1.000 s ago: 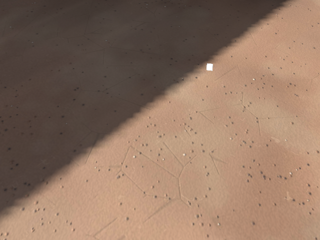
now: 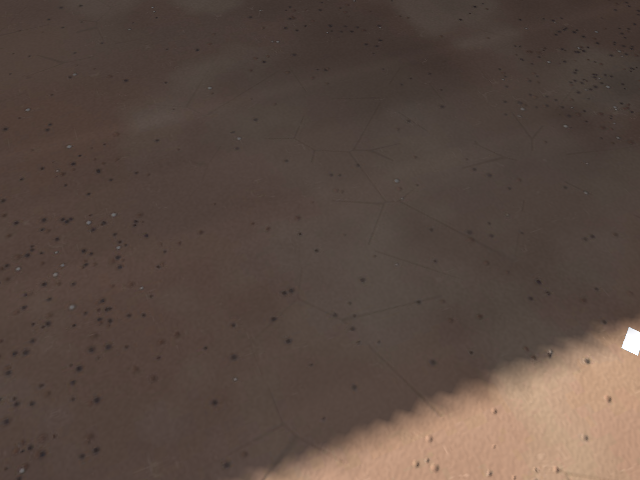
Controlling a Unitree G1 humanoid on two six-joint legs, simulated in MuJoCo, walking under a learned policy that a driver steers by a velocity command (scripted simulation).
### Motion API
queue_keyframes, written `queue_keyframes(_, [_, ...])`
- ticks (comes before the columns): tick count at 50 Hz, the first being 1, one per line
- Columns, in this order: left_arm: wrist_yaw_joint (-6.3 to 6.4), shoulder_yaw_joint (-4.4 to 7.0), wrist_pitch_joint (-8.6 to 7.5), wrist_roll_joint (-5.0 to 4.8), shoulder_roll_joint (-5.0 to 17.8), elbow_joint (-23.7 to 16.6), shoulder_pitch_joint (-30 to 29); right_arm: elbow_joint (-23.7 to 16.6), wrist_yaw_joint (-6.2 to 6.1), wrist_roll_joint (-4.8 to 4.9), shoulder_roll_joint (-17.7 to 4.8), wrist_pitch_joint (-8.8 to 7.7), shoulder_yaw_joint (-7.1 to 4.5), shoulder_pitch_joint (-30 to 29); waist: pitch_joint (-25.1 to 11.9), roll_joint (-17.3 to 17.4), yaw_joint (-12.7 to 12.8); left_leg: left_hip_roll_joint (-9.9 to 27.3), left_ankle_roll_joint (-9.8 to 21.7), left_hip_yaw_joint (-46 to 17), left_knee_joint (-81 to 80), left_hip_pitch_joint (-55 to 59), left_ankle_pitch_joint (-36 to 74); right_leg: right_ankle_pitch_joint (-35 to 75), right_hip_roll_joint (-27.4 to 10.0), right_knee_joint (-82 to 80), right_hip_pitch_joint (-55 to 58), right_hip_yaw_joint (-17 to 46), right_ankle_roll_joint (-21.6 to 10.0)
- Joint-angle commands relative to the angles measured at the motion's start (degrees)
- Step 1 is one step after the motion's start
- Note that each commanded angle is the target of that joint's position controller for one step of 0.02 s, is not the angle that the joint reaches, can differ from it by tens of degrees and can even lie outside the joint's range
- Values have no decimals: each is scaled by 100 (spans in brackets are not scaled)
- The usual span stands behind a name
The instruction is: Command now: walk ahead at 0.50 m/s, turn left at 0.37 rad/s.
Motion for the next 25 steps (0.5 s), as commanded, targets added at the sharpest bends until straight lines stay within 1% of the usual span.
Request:
queue_keyframes(1, [-7,15,-3,18,211,-272,-75,-355,-104,19,-861,-109,-214,-169,-276,489,51,1169,841,-666,-772,-321,1723,1228,138,-1173,438,-298,137])
queue_keyframes(2, [-34,-14,-25,2,159,-310,-302,-296,-114,28,-872,-100,-212,-52,-264,531,-72,1115,744,-589,-757,-344,1454,1668,224,-1604,603,-332,121])
queue_keyframes(4, [-90,-23,-63,-71,189,-389,-652,-170,-111,37,-931,-97,-214,200,-213,593,-263,1248,686,-731,-787,-231,881,2185,346,-2096,772,-340,74])
queue_keyframes(5, [-110,-5,-83,-76,252,-432,-774,-104,-112,42,-931,-86,-209,261,-113,603,-295,1317,658,-802,-670,-81,1028,2209,379,-2294,726,-298,18])
queue_keyframes(7, [-159,40,-139,-16,368,-490,-860,12,-140,37,-894,-36,-200,389,-123,632,-293,1458,540,-941,-227,430,1650,2028,482,-2641,650,-256,-155])
queue_keyframes(9, [-192,103,-184,31,483,-425,-596,60,-177,4,-879,16,-199,341,-291,743,-118,1565,367,-1102,269,803,2205,1759,558,-2811,894,-226,-356])
queue_keyframes(10, [-189,138,-202,54,526,-308,-236,38,-190,4,-852,38,-190,189,-435,765,108,1475,248,-1075,639,830,2597,1854,632,-3007,1338,-308,-477])
queue_keyframes(11, [-165,189,-225,114,656,-182,204,-8,-193,-10,-759,44,-155,123,-735,639,335,1170,52,-927,1267,718,2840,2676,554,-3168,2114,-355,-618])
queue_keyframes(12, [-143,240,-246,224,1008,-165,720,-144,-195,-119,-506,27,-57,317,-1536,1,407,744,-235,-742,2536,-72,1527,4804,-363,-2642,3666,445,-1018])
queue_keyframes(13, [-142,241,-136,197,997,-24,1068,53,-176,-49,-189,0,62,1309,-2426,-1363,277,102,-682,-422,4471,-1493,-2345,5661,-1660,-2575,5316,2084,-2123])
queue_keyframes(14, [-188,168,-42,-20,659,54,1260,185,-151,20,-629,30,-12,1399,-2675,-1080,398,200,-766,-816,5029,-1829,-3118,4440,-1690,-2857,5263,2705,-2211])
queue_keyframes(15, [-186,136,25,-87,576,2,890,105,-168,96,-889,111,-96,817,-1920,-610,466,410,-836,-748,5317,-2184,-2810,3355,-1468,-3081,4653,2261,-1973])
queue_keyframes(16, [-168,62,81,-36,418,-55,451,16,-214,70,-860,205,-96,356,-1425,-268,395,622,-888,-527,5117,-2210,-2473,2778,-1205,-3287,3941,1845,-1763])
queue_keyframes(17, [-161,-21,122,-2,238,-89,52,-46,-249,9,-794,302,-102,121,-991,-186,257,826,-922,-428,4673,-2050,-2238,2470,-999,-3497,3184,1485,-1656])
queue_keyframes(18, [-157,-43,155,42,207,-65,-177,-49,-273,-8,-656,392,-91,143,-792,-403,75,982,-936,-347,4092,-1598,-2058,2183,-778,-3697,2560,1183,-1521])
queue_keyframes(19, [-159,-29,188,74,232,-27,-327,12,-293,-14,-489,449,-53,264,-696,-599,-19,946,-968,-160,3537,-1145,-1947,2125,-550,-3832,2123,868,-1448])
queue_keyframes(20, [-150,-17,205,97,261,4,-404,75,-314,-28,-363,464,-22,363,-716,-712,-59,899,-1000,-28,3072,-789,-1905,2326,-435,-3866,1916,627,-1463])
queue_keyframes(21, [-133,-1,215,100,304,53,-394,118,-329,-56,-287,456,5,378,-824,-725,-44,894,-1004,22,2671,-536,-1734,2479,-413,-3851,1906,516,-1502])
queue_keyframes(22, [-117,13,227,78,346,115,-339,151,-332,-65,-277,450,15,356,-966,-695,-10,898,-987,41,2323,-330,-1377,2456,-455,-3842,1980,504,-1542])
queue_keyframes(23, [-104,21,246,47,379,170,-319,193,-329,-62,-313,456,6,345,-1060,-634,3,900,-959,64,2005,-125,-977,2155,-489,-3847,2008,502,-1552])
queue_keyframes(24, [-91,14,275,16,386,205,-369,239,-317,-64,-331,469,-1,332,-1061,-567,-25,888,-912,109,1647,116,-563,1602,-471,-3858,1921,472,-1507])
queue_keyframes(25, [-85,-4,309,-11,367,230,-449,282,-299,-84,-311,480,0,313,-980,-517,-74,846,-844,182,1240,404,-144,811,-395,-3882,1732,431,-1409])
